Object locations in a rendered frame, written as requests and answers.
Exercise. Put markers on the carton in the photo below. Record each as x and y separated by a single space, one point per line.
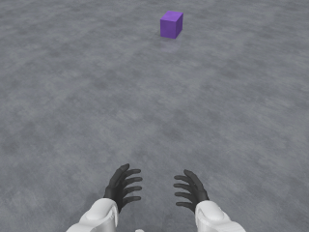
171 24

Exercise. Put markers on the robot left hand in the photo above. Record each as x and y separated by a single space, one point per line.
116 190

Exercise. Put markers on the robot right hand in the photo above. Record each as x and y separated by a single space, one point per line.
197 192

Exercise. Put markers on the robot right forearm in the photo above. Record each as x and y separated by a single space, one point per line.
210 218

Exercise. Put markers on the robot left forearm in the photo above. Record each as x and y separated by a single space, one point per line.
102 217

